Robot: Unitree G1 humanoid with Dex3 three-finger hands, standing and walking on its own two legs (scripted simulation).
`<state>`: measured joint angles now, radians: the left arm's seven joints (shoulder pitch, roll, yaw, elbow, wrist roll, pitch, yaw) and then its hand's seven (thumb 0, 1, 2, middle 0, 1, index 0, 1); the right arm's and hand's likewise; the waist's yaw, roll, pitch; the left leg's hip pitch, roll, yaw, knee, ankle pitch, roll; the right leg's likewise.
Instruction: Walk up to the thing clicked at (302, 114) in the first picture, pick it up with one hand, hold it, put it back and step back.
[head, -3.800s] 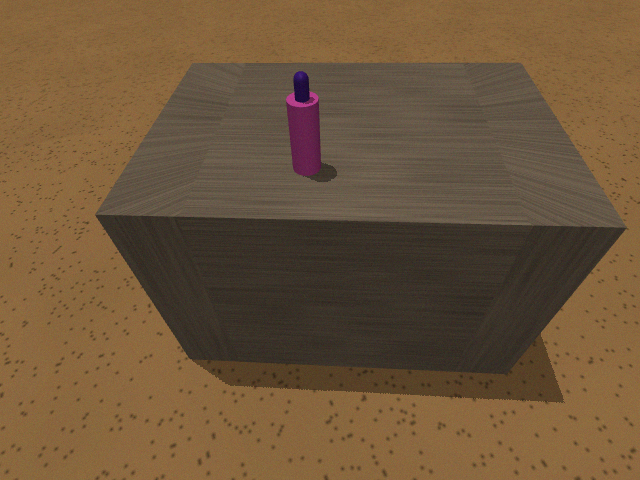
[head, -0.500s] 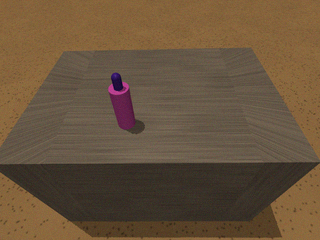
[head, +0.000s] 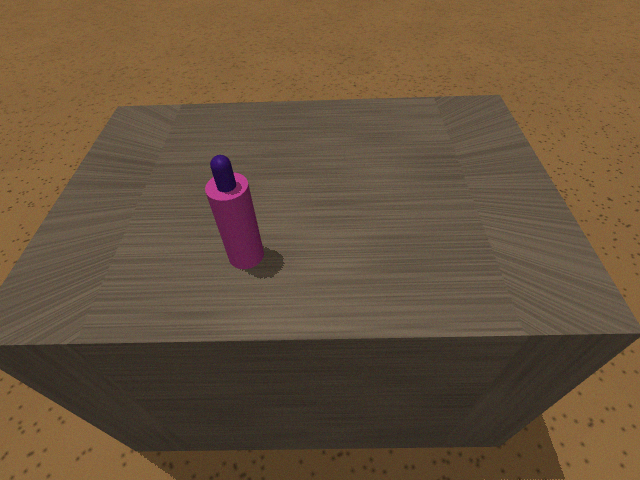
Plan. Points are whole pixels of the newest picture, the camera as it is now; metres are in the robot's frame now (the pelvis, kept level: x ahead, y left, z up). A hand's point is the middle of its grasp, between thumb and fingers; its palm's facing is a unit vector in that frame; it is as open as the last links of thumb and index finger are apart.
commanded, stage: stand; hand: left
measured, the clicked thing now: (234, 212) +0.51 +0.17 +0.03
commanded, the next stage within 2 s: rise first in 1.66 s
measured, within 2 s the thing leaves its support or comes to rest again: neither
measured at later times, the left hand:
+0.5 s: hand out of the picture +0.07 +0.25 -0.15, palm faces -0.02 -0.94 -0.34, open 7.4 cm
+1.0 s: hand out of the picture +0.06 +0.25 -0.16, palm faces -0.03 -0.94 -0.34, open 7.4 cm
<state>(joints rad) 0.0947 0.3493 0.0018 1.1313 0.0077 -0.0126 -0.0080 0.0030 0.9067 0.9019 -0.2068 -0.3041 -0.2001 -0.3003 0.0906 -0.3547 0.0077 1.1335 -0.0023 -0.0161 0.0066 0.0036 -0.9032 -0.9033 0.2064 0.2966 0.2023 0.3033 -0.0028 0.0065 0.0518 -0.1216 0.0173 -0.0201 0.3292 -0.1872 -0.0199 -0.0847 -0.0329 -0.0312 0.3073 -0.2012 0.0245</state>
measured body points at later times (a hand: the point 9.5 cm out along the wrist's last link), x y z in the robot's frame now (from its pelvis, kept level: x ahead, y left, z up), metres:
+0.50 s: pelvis +0.00 +0.00 +0.00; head +0.01 -0.01 +0.45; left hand +0.08 +0.30 -0.13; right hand +0.08 -0.30 -0.13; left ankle -0.01 +0.13 -0.75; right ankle -0.02 -0.13 -0.75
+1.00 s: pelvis -0.01 +0.00 +0.00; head +0.00 -0.01 +0.45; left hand +0.06 +0.30 -0.13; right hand +0.06 -0.30 -0.13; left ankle -0.01 +0.13 -0.75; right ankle -0.02 -0.13 -0.75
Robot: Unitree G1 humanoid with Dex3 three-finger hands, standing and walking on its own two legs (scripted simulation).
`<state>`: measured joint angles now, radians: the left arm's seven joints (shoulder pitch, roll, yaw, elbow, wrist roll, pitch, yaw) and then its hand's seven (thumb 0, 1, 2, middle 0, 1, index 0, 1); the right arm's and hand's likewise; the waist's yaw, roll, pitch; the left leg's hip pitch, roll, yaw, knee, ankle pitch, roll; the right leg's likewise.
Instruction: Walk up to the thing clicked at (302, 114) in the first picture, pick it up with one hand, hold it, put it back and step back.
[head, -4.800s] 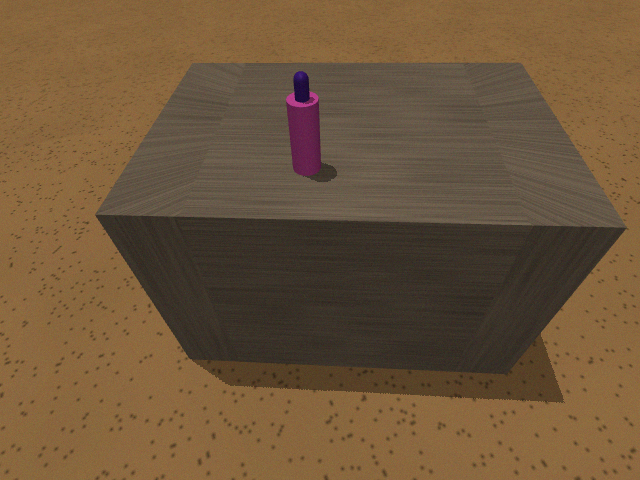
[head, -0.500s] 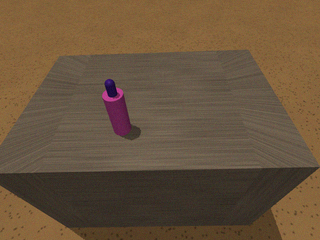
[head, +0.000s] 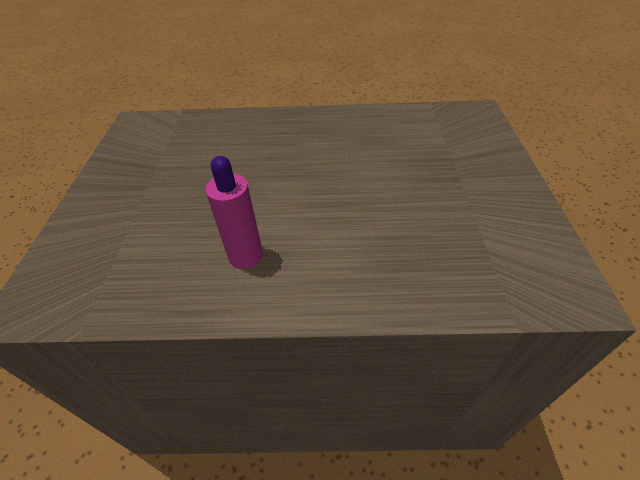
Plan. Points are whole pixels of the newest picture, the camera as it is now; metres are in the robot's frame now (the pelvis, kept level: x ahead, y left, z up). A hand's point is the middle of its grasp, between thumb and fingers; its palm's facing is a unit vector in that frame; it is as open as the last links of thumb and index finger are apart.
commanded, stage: stand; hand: left
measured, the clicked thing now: (233, 212) +0.52 +0.17 +0.03
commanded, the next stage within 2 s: rise first in 0.66 s
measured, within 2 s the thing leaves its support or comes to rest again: neither
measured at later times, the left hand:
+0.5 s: hand out of the picture +0.07 +0.25 -0.16, palm faces -0.03 -0.94 -0.34, open 7.4 cm
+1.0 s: hand (171, 471) +0.18 +0.24 -0.13, palm faces +0.14 -0.94 -0.32, open 10.9 cm
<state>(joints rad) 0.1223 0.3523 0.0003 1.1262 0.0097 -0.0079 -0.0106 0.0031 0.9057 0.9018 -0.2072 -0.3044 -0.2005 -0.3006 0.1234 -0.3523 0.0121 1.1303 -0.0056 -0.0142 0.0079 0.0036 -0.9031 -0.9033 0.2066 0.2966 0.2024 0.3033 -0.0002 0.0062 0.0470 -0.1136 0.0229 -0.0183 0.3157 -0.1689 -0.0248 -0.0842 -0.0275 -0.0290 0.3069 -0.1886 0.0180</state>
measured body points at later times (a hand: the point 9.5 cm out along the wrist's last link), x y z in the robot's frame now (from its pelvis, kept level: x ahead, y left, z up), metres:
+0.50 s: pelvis +0.00 +0.00 +0.00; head +0.01 +0.00 +0.45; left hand +0.07 +0.30 -0.13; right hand +0.08 -0.30 -0.13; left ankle +0.00 +0.13 -0.75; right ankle -0.01 -0.13 -0.75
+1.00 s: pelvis -0.01 +0.00 -0.01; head +0.04 +0.00 +0.44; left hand +0.17 +0.29 -0.11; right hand +0.15 -0.28 -0.12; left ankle +0.00 +0.13 -0.75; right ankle -0.01 -0.13 -0.75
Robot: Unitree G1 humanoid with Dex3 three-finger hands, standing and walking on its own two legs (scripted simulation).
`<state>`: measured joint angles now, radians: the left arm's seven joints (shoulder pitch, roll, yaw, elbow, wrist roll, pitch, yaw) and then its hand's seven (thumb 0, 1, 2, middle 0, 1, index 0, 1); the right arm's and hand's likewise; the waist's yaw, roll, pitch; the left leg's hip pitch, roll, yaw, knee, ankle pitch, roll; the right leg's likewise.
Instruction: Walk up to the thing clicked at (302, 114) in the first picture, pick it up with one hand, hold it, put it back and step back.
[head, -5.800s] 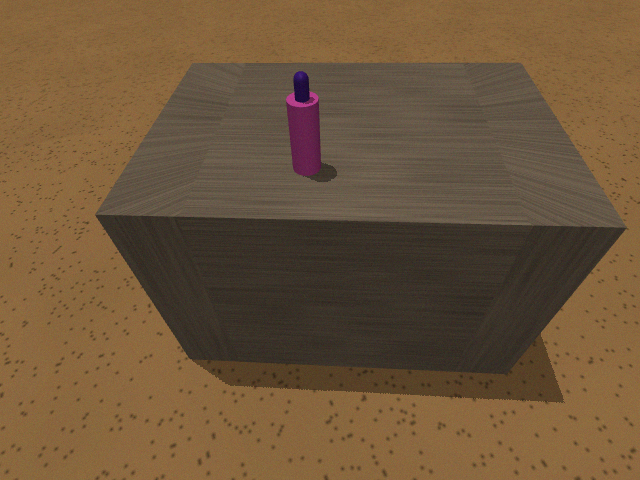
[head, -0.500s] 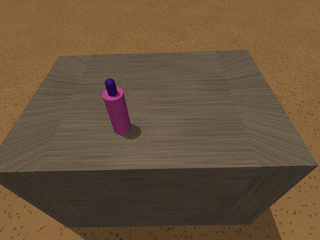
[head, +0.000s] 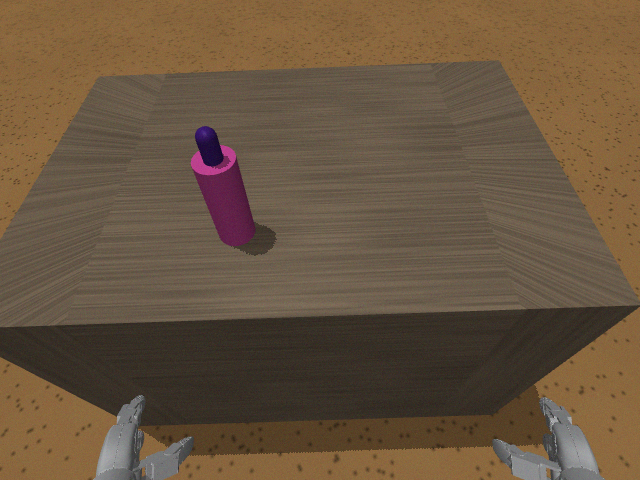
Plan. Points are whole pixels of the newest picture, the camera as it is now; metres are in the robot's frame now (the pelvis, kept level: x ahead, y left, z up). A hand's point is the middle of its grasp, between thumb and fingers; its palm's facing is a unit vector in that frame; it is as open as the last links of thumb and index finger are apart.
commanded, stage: rise first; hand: left
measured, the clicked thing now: (222, 187) +0.53 +0.18 +0.04
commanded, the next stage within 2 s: go down in 1.46 s
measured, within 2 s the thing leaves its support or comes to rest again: neither
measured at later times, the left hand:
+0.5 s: hand (135, 413) +0.21 +0.25 -0.02, palm faces +0.25 -0.91 -0.34, open 17.3 cm
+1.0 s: hand (103, 418) +0.19 +0.26 +0.04, palm faces +0.30 -0.88 -0.38, open 17.5 cm
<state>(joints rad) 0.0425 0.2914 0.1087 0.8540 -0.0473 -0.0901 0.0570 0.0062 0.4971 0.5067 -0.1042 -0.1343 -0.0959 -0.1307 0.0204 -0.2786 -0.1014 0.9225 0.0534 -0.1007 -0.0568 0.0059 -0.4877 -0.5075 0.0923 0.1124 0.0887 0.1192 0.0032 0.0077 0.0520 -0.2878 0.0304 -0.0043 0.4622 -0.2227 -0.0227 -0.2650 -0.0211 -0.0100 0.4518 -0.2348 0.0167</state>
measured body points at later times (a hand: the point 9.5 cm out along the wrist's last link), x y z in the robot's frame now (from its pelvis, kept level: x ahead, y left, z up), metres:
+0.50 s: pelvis +0.03 +0.00 +0.00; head +0.03 +0.00 +0.45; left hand +0.19 +0.30 +0.00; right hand +0.19 -0.25 -0.08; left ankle +0.01 +0.13 -0.74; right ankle +0.00 -0.13 -0.74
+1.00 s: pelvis +0.01 +0.00 +0.00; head +0.01 -0.02 +0.45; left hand +0.17 +0.30 +0.06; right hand +0.17 -0.26 -0.09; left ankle +0.01 +0.13 -0.74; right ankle +0.00 -0.13 -0.74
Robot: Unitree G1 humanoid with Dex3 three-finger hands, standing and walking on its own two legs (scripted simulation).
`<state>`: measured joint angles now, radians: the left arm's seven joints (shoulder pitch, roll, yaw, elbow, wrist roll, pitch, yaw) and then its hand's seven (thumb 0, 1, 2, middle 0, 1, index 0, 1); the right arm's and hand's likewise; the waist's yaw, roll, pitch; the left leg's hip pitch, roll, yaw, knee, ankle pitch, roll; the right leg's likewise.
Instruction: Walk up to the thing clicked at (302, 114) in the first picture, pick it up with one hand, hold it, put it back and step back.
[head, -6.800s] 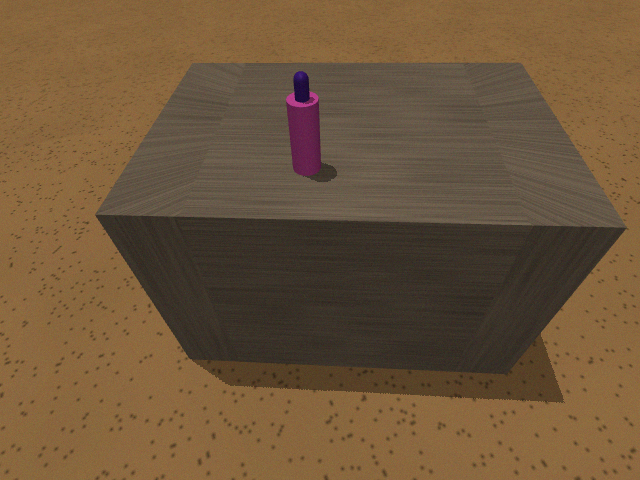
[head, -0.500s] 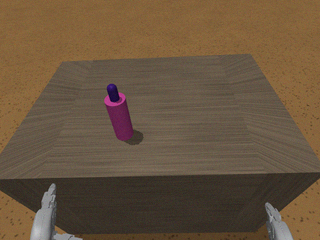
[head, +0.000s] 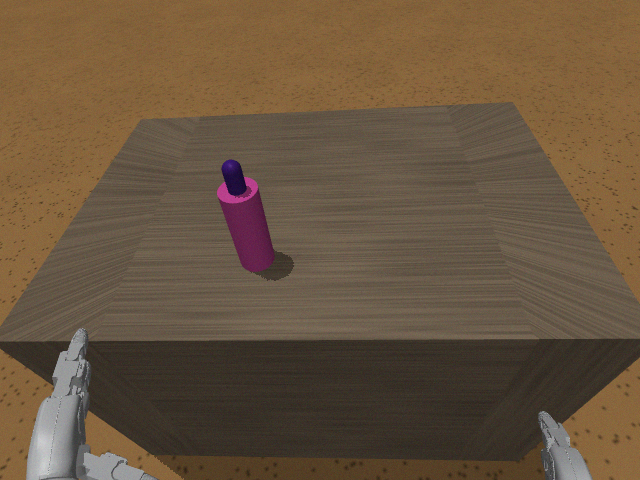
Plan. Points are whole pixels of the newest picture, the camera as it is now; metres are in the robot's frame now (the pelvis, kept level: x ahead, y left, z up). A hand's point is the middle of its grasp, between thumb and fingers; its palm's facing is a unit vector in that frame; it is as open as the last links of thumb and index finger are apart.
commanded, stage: rise first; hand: left
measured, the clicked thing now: (245, 216) +0.51 +0.18 +0.03
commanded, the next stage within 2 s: go down in 0.46 s
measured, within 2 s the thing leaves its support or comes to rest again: neither
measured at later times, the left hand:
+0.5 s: hand (106, 413) +0.18 +0.26 +0.07, palm faces +0.30 -0.86 -0.40, open 17.5 cm
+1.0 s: hand (93, 352) +0.24 +0.29 +0.09, palm faces +0.29 -0.92 -0.24, open 17.7 cm
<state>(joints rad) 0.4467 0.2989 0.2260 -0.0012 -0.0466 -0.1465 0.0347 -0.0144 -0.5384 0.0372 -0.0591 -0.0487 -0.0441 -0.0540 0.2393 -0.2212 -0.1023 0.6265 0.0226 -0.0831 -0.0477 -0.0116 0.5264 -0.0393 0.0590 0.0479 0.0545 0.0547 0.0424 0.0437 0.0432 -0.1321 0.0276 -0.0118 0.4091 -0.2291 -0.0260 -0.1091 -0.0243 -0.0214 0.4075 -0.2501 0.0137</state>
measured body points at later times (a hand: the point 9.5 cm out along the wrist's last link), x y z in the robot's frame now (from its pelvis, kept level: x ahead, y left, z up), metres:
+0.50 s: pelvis -0.01 +0.00 +0.00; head +0.00 -0.01 +0.45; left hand +0.16 +0.30 +0.10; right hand +0.16 -0.25 -0.09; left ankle +0.00 +0.14 -0.74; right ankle -0.02 -0.13 -0.74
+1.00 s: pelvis -0.01 +0.00 -0.01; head +0.00 +0.00 +0.44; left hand +0.22 +0.34 +0.11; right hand +0.16 -0.26 -0.10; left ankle +0.00 +0.14 -0.74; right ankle -0.02 -0.13 -0.74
